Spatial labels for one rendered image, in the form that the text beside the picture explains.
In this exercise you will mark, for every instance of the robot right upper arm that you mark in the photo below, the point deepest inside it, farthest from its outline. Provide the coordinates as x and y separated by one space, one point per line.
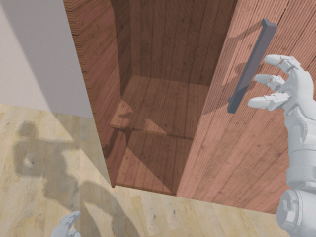
296 213

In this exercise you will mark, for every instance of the wardrobe door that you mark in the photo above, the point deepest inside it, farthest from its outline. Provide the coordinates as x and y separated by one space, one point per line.
240 159

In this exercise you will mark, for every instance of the handle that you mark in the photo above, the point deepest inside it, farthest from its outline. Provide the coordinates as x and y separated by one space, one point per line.
265 37

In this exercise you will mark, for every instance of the right robot hand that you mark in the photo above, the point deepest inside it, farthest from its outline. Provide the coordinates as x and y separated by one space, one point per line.
298 85

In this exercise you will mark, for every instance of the left robot hand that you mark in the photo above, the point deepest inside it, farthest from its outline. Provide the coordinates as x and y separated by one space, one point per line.
65 224

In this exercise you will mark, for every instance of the right robot forearm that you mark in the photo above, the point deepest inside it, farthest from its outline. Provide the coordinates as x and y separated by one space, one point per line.
300 121

